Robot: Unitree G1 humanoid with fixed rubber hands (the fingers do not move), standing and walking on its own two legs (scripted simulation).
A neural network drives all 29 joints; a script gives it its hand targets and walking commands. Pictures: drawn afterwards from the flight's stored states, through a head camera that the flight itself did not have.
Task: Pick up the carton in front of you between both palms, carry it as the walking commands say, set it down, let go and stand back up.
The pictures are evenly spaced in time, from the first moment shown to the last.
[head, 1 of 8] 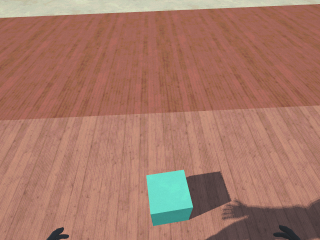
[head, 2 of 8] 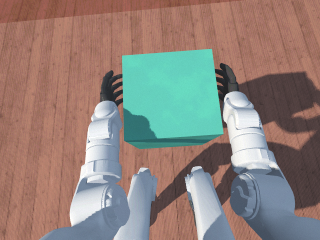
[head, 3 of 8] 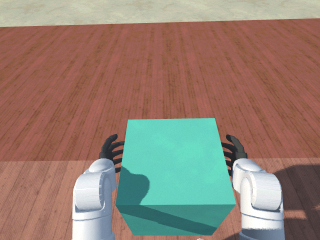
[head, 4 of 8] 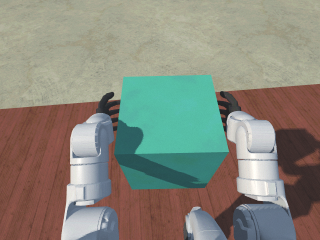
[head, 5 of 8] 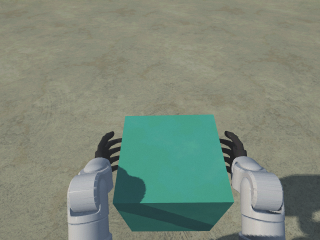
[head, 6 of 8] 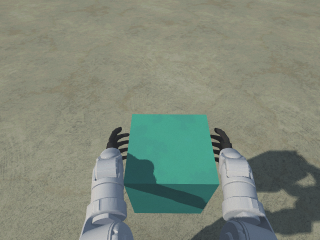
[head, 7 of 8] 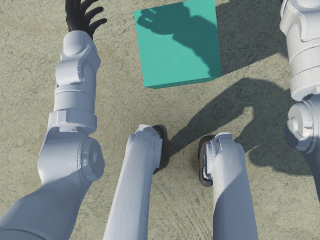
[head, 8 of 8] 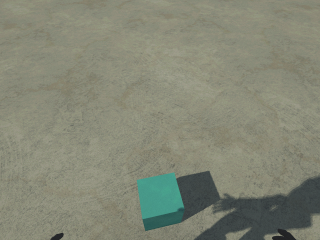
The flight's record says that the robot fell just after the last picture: no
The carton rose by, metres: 0.68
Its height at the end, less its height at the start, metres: -0.31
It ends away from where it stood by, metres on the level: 5.81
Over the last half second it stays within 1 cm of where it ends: yes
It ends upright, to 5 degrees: yes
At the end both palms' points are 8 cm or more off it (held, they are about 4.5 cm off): yes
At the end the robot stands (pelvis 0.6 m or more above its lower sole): yes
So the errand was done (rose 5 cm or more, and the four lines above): yes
